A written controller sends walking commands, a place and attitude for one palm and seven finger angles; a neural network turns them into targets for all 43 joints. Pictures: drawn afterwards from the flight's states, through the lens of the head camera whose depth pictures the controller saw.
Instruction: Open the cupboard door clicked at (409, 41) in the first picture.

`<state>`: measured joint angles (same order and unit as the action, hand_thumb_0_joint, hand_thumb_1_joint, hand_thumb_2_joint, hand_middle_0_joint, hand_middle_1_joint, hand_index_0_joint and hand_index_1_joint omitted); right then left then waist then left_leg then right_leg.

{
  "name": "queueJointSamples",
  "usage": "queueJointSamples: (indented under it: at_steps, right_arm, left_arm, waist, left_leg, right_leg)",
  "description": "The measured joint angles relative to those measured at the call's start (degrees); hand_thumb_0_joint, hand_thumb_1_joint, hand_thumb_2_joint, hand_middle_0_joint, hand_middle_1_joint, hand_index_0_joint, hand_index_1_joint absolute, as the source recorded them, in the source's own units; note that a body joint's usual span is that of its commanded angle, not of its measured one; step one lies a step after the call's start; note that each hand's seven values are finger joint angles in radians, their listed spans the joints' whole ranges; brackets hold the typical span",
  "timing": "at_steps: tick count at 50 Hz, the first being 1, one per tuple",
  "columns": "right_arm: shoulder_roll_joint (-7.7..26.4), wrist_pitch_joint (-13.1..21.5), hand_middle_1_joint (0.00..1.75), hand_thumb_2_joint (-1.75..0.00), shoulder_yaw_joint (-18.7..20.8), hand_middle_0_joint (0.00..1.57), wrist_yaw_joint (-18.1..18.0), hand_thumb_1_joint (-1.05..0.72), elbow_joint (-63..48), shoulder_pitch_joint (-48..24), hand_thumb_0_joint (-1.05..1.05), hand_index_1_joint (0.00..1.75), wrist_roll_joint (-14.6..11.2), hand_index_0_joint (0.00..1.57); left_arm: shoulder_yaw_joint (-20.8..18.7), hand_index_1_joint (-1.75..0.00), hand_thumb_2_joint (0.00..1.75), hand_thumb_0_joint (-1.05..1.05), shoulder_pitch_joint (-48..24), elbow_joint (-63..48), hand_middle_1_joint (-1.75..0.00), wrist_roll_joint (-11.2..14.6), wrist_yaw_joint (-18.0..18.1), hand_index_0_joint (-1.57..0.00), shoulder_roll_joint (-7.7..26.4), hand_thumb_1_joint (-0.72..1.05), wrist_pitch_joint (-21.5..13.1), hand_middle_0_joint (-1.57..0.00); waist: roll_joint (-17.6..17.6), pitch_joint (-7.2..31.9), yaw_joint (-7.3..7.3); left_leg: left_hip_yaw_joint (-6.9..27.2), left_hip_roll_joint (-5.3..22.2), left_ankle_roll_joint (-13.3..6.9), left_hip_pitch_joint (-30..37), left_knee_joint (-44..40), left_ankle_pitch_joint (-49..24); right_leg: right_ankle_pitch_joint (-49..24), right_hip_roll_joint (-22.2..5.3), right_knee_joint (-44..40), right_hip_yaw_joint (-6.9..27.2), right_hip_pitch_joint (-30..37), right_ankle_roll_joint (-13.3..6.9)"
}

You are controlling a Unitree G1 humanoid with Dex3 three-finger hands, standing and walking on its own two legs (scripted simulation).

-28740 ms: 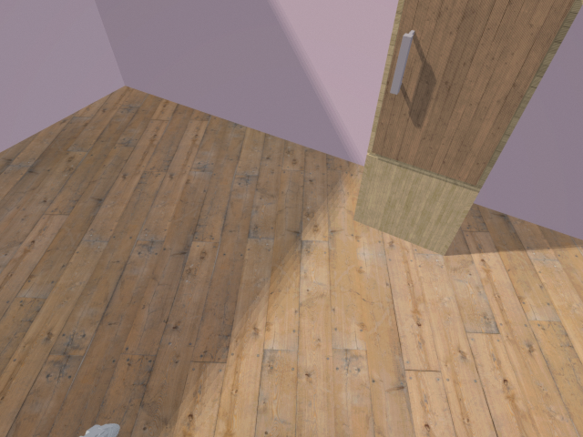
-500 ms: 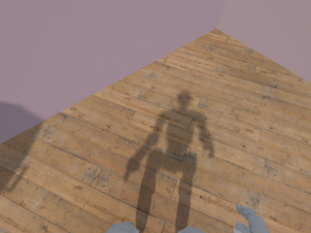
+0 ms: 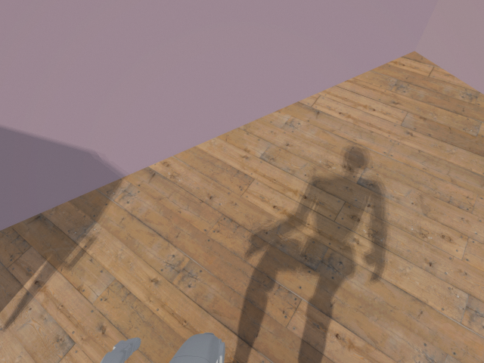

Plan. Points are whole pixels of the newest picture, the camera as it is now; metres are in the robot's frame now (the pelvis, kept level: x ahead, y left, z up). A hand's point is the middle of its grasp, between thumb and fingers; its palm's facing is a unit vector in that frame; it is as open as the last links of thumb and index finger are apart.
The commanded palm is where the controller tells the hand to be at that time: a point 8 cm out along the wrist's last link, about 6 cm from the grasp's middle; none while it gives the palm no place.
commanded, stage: turn to face it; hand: left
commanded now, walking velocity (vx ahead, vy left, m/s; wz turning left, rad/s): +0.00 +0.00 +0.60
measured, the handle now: out of the picture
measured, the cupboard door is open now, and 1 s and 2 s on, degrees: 45 45 45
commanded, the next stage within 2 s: take the last steps up to it in 2.00 s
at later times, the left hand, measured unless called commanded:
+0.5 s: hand out of the picture +0.06 +0.27 -0.17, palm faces +0.32 -0.92 -0.24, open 7.4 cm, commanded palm none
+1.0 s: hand out of the picture +0.07 +0.19 -0.15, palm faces +0.54 -0.80 -0.27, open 7.4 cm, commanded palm none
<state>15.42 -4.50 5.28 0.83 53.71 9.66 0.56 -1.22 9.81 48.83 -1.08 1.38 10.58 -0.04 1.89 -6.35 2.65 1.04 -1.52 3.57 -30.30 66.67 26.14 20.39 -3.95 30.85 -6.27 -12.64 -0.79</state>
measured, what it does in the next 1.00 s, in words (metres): walks ahead, turning left: left foot, then right foot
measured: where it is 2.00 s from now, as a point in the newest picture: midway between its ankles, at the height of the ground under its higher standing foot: outside the picture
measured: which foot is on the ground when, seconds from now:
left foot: up 0.00-0.26, down 0.28-0.78, up 0.80-1.00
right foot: down 0.00-0.28, up 0.30-0.76, down 0.78-1.00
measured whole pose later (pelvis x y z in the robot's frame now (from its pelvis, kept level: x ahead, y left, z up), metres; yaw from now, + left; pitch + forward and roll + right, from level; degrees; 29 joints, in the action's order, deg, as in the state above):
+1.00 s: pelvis +0.10 -0.02 +0.00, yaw +36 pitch +1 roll +2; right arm 14.9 -5.1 5.0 1.2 54.8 9.8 0.6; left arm -1.3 11.0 49.6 -0.9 1.7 10.3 -0.1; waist 0.4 -6.2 2.8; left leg 0.3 -0.4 4.2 -29.5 64.7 24.3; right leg 20.2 -4.0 27.7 -7.8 -8.7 -1.0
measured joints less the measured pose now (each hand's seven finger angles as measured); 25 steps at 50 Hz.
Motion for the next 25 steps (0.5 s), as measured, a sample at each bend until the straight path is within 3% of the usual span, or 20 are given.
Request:
queueJointSamples:
  at_steps: [3,8,13,14,16,19,25]
  right_arm:
    - [-0.3,-0.4,0.3,-0.89,-0.5,0.2,0.5,-0.91,0.3,-0.8,0.01,0.3,0.0,0.2]
    - [-0.6,-0.6,0.3,-0.89,-1.2,0.2,0.9,-0.91,0.3,-3.5,0.01,0.3,0.0,0.2]
    - [-1.0,0.7,0.3,-0.89,-1.8,0.2,1.1,-0.91,-1.7,-6.2,0.01,0.3,0.0,0.2]
    - [-0.9,1.3,0.3,-0.89,-1.9,0.2,1.1,-0.91,-2.4,-6.4,0.01,0.3,0.2,0.2]
    - [-1.1,2.6,0.3,-0.89,-1.8,0.2,0.8,-0.91,-3.5,-6.7,0.0,0.3,0.1,0.2]
    - [-1.4,3.1,0.3,-0.89,-2.3,0.2,0.1,-0.91,-4.1,-5.6,0.0,0.3,0.1,0.2]
    - [-1.9,2.8,0.3,-0.89,-2.7,0.2,-0.6,-0.91,-2.8,-2.7,0.0,0.3,0.1,0.2]
  left_arm:
    - [0.2,-0.3,0.89,0.01,1.4,0.4,-0.3,0.0,0.1,-0.2,-0.4,0.91,-0.1,-0.2]
    - [-0.3,-0.3,0.89,0.01,3.4,1.2,-0.3,-0.2,0.1,-0.2,0.2,0.92,-0.3,-0.21]
    - [-1.2,-0.3,0.89,0.01,5.7,2.6,-0.3,-0.4,-0.3,-0.2,2.5,0.91,0.1,-0.21]
    - [-1.4,-0.3,0.89,0.01,6.3,2.9,-0.3,-0.2,-0.4,-0.2,3.0,0.91,0.3,-0.21]
    - [-1.7,-0.3,0.89,0.01,5.3,3.9,-0.3,0.3,-0.5,-0.2,4.2,0.91,1.8,-0.2]
    - [-2.3,-0.3,0.89,0.01,3.0,3.9,-0.3,0.2,-0.1,-0.2,5.2,0.91,3.5,-0.2]
    - [-2.6,-0.3,0.89,0.01,-1.0,1.3,-0.29,-0.4,-1.1,-0.19,5.1,0.91,3.0,-0.2]
  waist:
    - [-1.4,-0.5,-0.04]
    - [-2.8,-1.7,-1.46]
    - [-4.7,-2.2,-2.74]
    - [-4.7,-1.8,-2.72]
    - [-5.4,-1.9,-2.57]
    - [-5.3,-1.4,-3.0]
    - [-4.1,0.0,-3.22]
  left_leg:
    - [-2.0,1.7,0.7,0.1,-1.7,-1.8]
    - [-4.5,2.9,0.3,2.8,-13.0,-2.7]
    - [-8.0,1.0,-2.1,8.6,-27.5,-6.0]
    - [-8.3,0.7,-4.0,10.2,-30.6,-9.7]
    - [-7.5,-0.2,-7.4,9.0,-28.1,-8.8]
    - [-5.6,-0.5,-8.2,10.0,-29.3,-8.2]
    - [-1.8,-0.9,-7.9,13.1,-36.9,-12.3]
  right_leg:
    - [-0.1,-1.1,-2.2,-2.5,2.6,0.0]
    - [1.6,-2.3,-2.1,-6.9,5.1,0.5]
    - [6.4,-4.8,4.9,-10.2,4.6,2.0]
    - [7.4,-5.5,9.3,-10.4,3.0,2.5]
    - [11.9,-5.0,23.8,-5.2,-3.1,4.1]
    - [11.6,-2.6,36.7,1.1,-10.7,5.2]
    - [1.7,-2.2,35.3,6.4,-17.4,6.5]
